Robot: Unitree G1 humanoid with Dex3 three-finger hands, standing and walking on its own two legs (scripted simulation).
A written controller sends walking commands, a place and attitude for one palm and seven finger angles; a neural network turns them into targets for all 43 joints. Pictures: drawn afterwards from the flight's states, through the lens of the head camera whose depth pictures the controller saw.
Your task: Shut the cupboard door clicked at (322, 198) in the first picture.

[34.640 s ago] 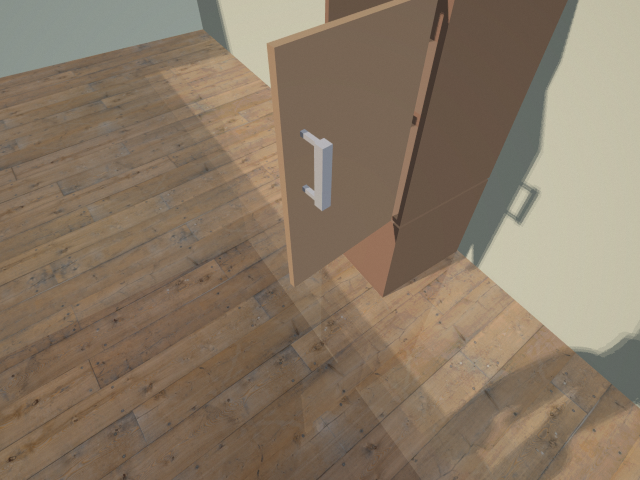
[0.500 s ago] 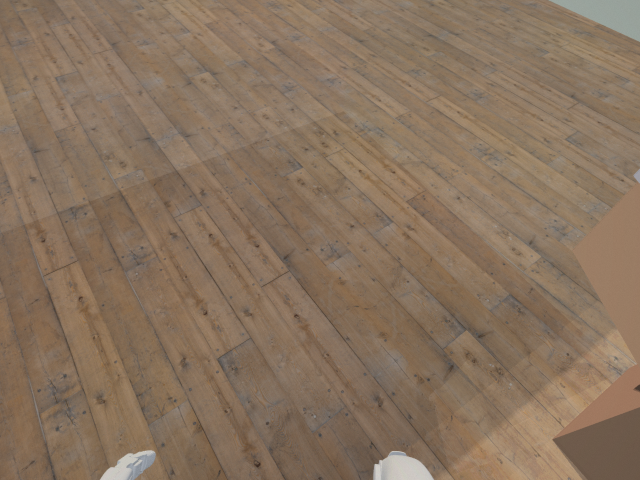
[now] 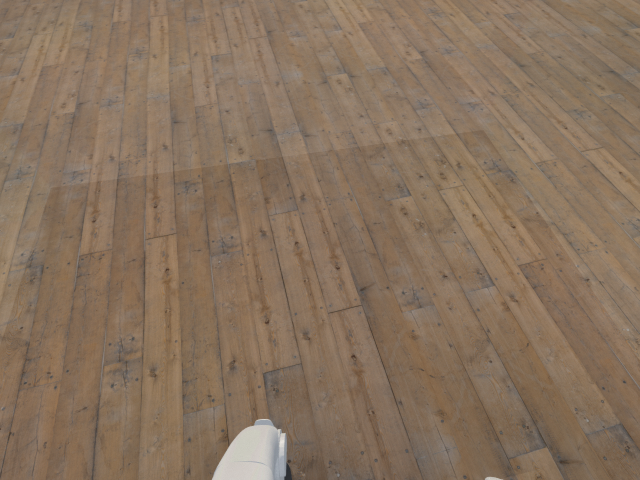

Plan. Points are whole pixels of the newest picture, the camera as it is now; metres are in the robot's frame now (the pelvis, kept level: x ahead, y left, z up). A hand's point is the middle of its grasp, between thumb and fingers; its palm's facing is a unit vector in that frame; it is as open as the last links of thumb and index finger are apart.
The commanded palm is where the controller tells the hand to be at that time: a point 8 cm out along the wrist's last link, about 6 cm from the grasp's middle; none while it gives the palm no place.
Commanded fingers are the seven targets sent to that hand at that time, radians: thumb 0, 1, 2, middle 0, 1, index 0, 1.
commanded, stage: walk to a spot facing it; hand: left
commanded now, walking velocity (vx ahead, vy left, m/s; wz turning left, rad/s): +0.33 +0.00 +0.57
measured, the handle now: out of the picture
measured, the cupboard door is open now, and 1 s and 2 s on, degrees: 62 62 62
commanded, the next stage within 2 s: turn to face it in 0.42 s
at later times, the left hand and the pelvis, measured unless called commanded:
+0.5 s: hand (172, 361) +0.29 +0.27 -0.15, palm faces +0.21 -0.96 -0.18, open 7.4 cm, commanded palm none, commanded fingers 0.00 0.90 0.90 -0.20 -0.30 -0.20 -0.30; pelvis +0.20 +0.06 +0.00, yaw +12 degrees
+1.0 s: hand (202, 318) +0.37 +0.24 -0.17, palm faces +0.11 -0.96 -0.25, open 7.2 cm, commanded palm none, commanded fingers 0.00 0.90 0.90 -0.20 -0.30 -0.20 -0.30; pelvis +0.35 +0.04 +0.00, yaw +3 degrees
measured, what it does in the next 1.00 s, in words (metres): walks ahead: left foot, then right foot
